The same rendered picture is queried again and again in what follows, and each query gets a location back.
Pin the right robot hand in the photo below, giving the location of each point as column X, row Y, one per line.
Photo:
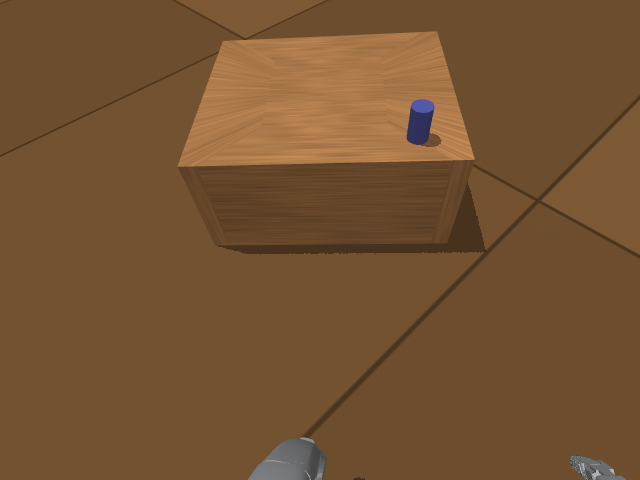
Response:
column 593, row 470

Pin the can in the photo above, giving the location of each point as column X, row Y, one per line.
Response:
column 420, row 119

